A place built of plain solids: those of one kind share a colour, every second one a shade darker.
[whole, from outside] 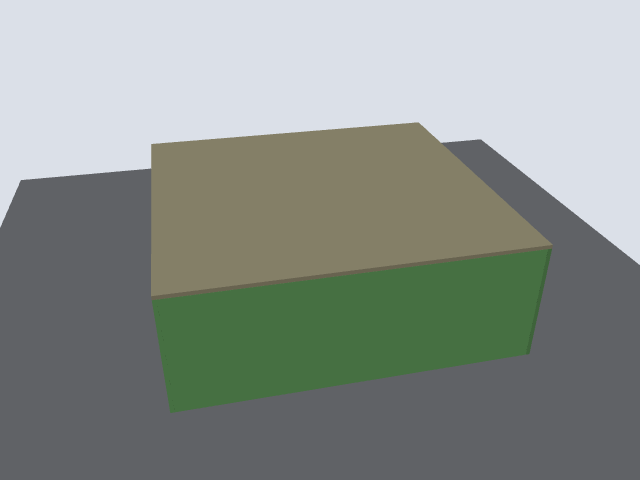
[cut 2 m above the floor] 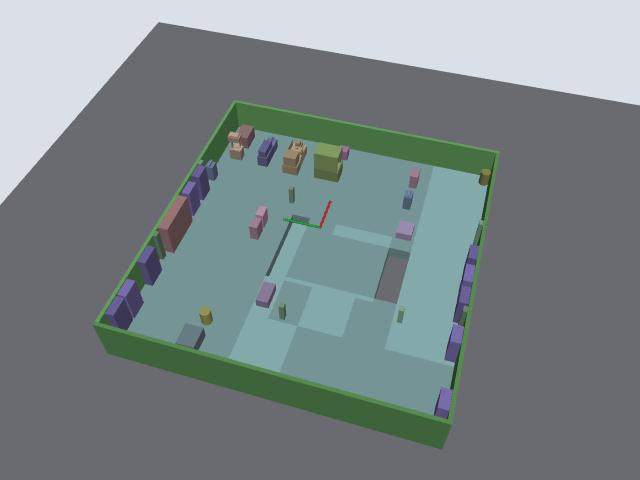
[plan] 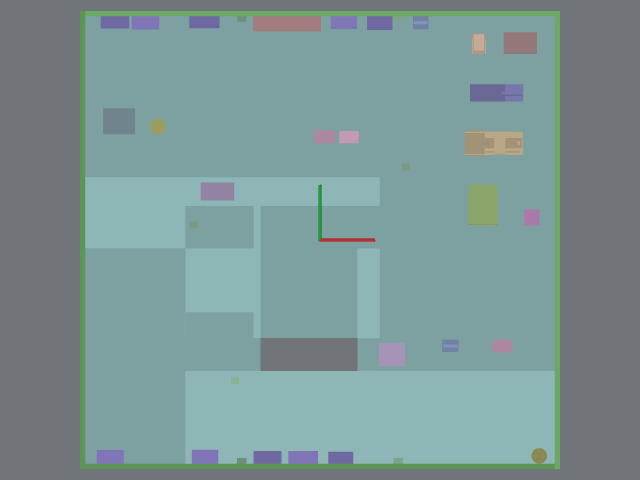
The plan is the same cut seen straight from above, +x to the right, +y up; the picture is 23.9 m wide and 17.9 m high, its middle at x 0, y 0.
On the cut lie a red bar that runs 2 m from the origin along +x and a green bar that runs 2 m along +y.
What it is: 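A machine and fitters' shop under lamps; one hall, a truck gangway, bays of machines, benches and stores, erecting floors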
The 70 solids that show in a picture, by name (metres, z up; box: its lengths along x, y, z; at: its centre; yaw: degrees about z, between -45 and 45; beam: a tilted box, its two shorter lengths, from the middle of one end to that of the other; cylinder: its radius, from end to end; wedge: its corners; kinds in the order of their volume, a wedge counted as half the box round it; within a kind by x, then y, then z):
{
 "floor_1": {"box": [3.73, 5.65, 0.77], "at": [-6.89, -5.52, 0.34]},
 "floor_2": {"box": [3.75, 2.39, 0.77], "at": [-6.89, -1.5, 0.34]},
 "floor_3": {"box": [3.73, 8.66, 0.77], "at": [-6.89, 4.01, 0.34]},
 "floor_4": {"box": [6.28, 1.07, 0.77], "at": [-5.61, 1.81, 0.34]},
 "floor_5": {"box": [6.53, 1.22, 0.77], "at": [-5.49, -4.27, 0.34]},
 "floor_6": {"box": [2.55, 16.69, 0.77], "at": [-3.75, 0.0, 0.34]},
 "floor_7": {"box": [0.26, 9.61, 0.77], "at": [-2.35, -3.54, 0.34]},
 "floor_8": {"box": [3.61, 4.93, 0.77], "at": [-0.41, -1.19, 0.34]},
 "floor_9": {"box": [4.72, 1.09, 0.14], "at": [-0.12, 1.81, 0.02]},
 "floor_10": {"box": [17.5, 3.46, 0.77], "at": [0.0, -6.61, 0.34]},
 "floor_11": {"box": [17.5, 0.97, 0.77], "at": [0.0, -3.17, 0.34]},
 "floor_12": {"box": [17.5, 1.59, 0.77], "at": [0.0, 0.48, 0.34]},
 "floor_13": {"box": [17.5, 6.0, 0.77], "at": [0.0, 5.34, 0.34]},
 "floor_14": {"box": [13.77, 2.37, 0.77], "at": [1.86, -1.5, 0.34]},
 "floor_15": {"box": [7.36, 1.22, 0.77], "at": [5.07, -4.27, 0.34]},
 "floor_16": {"box": [6.53, 16.69, 0.77], "at": [5.49, 0.0, 0.34]},
 "wall_1": {"box": [0.2, 17.09, 6.29], "at": [-8.85, 0.0, 3.1]},
 "wall_2": {"box": [17.5, 0.2, 6.29], "at": [0.0, -8.44, 3.1]},
 "wall_3": {"box": [17.5, 0.2, 6.29], "at": [0.0, 8.44, 3.1]},
 "wall_4": {"box": [0.2, 17.09, 6.29], "at": [8.85, 0.0, 3.1]},
 "roof_1": {"box": [17.9, 17.09, 0.2], "at": [0.0, 0.0, 6.34]},
 "cabinet_1": {"box": [1.02, 0.51, 1.95], "at": [-7.82, -8.09, 1.7]},
 "cabinet_2": {"box": [1.07, 0.46, 1.93], "at": [-7.65, 8.12, 1.69]},
 "cabinet_3": {"box": [1.03, 0.5, 1.93], "at": [-6.5, 8.1, 1.69]},
 "cabinet_4": {"box": [1.14, 0.45, 1.96], "at": [-4.31, 8.12, 1.7]},
 "cabinet_5": {"box": [0.99, 0.52, 1.79], "at": [-4.29, -8.08, 1.61]},
 "cabinet_6": {"box": [1.05, 0.48, 1.82], "at": [-1.96, -8.1, 1.63]},
 "cabinet_7": {"box": [1.12, 0.48, 1.93], "at": [-0.63, -8.1, 1.69]},
 "cabinet_8": {"box": [0.94, 0.45, 1.97], "at": [0.78, -8.12, 1.71]},
 "cabinet_9": {"box": [0.98, 0.47, 1.83], "at": [0.89, 8.11, 1.64]},
 "cabinet_10": {"box": [0.95, 0.51, 1.91], "at": [2.23, 8.09, 1.68]},
 "shelving_1": {"box": [2.53, 0.57, 2.04], "at": [-1.23, 8.06, 1.74]},
 "press_1": {"box": [0.2, 1.44, 0.79], "at": [5.65, 1.35, 1.9]},
 "press_2": {"box": [1.07, 1.54, 0.78], "at": [6.08, 1.3, 1.11]},
 "press_3": {"box": [1.07, 1.49, 0.6], "at": [6.08, 1.33, 2.59]},
 "lathe_1": {"box": [0.75, 0.87, 0.05], "at": [5.77, 3.6, 1.37]},
 "lathe_2": {"box": [0.75, 0.8, 0.68], "at": [5.77, 3.6, 1.73]},
 "lathe_3": {"box": [0.75, 0.97, 0.62], "at": [5.77, 3.61, 1.03]},
 "lathe_4": {"box": [0.42, 0.66, 0.14], "at": [6.71, 3.55, 1.65]},
 "lathe_5": {"box": [1.39, 0.39, 0.23], "at": [6.83, 3.61, 1.51]},
 "lathe_6": {"box": [1.42, 0.87, 0.67], "at": [6.85, 3.6, 1.06]},
 "lathe_7": {"box": [0.36, 0.27, 0.27], "at": [7.18, 3.61, 1.76]},
 "pier_1": {"box": [0.35, 0.22, 5.52], "at": [-2.92, -8.24, 3.48]},
 "pier_2": {"box": [0.35, 0.22, 5.52], "at": [-2.92, 8.24, 3.48]},
 "pier_3": {"box": [0.35, 0.22, 5.52], "at": [2.92, -8.24, 3.48]},
 "pier_4": {"box": [0.35, 0.22, 5.52], "at": [2.92, 8.24, 3.48]},
 "saw_1": {"box": [1.13, 0.49, 0.47], "at": [6.22, 5.49, 1.64]},
 "saw_2": {"box": [1.31, 0.64, 0.68], "at": [6.25, 5.49, 1.06]},
 "saw_3": {"box": [0.8, 0.08, 0.08], "at": [7.18, 5.49, 1.46]},
 "saw_4": {"box": [0.68, 0.64, 0.62], "at": [7.24, 5.49, 1.03]},
 "trolley_1": {"box": [0.77, 0.47, 1.02], "at": [0.17, 3.85, 1.23]},
 "trolley_2": {"box": [0.73, 0.46, 1.01], "at": [1.08, 3.84, 1.23]},
 "trolley_3": {"box": [0.75, 0.48, 0.95], "at": [6.8, -3.96, 1.2]},
 "swarfbin_1": {"box": [1.25, 0.81, 0.87], "at": [7.47, 7.34, 1.16]},
 "platestack_1": {"box": [1.24, 0.67, 0.52], "at": [-3.82, 1.81, 0.98]},
 "platestack_2": {"box": [0.98, 0.88, 0.49], "at": [2.69, -4.27, 0.97]},
 "stillage_1": {"box": [1.2, 0.98, 0.73], "at": [-7.49, 4.43, 1.09]},
 "pedgrinder_1": {"box": [0.58, 0.48, 1.08], "at": [3.76, 8.1, 1.26]},
 "pedgrinder_2": {"box": [0.52, 0.12, 0.12], "at": [3.76, 8.1, 1.9]},
 "pedgrinder_3": {"box": [0.61, 0.46, 0.98], "at": [4.87, -3.95, 1.21]},
 "pedgrinder_4": {"box": [0.55, 0.12, 0.12], "at": [4.87, -3.95, 1.81]},
 "drum_1": {"cylinder": 0.29, "from": [-6.05, 4.23, 0.72], "to": [-6.05, 4.23, 1.6]},
 "drum_2": {"cylinder": 0.29, "from": [8.18, -8.05, 0.72], "to": [8.18, -8.05, 1.6]},
 "drill_1": {"box": [0.52, 0.76, 0.74], "at": [5.93, 7.32, 1.09]},
 "drill_2": {"box": [0.48, 0.74, 0.34], "at": [5.93, 7.33, 2.31]},
 "drill_3": {"box": [0.38, 0.62, 0.1], "at": [5.93, 7.37, 2.53]},
 "pendant_1": {"box": [0.3, 0.26, 1.12], "at": [-4.72, 0.57, 1.28]},
 "pendant_2": {"box": [0.3, 0.26, 1.1], "at": [-3.17, -5.25, 1.27]},
 "pendant_3": {"box": [0.3, 0.26, 1.16], "at": [3.21, 2.72, 1.3]},
 "binsmall_1": {"box": [0.56, 0.61, 0.69], "at": [7.9, 0.84, 1.07]}
}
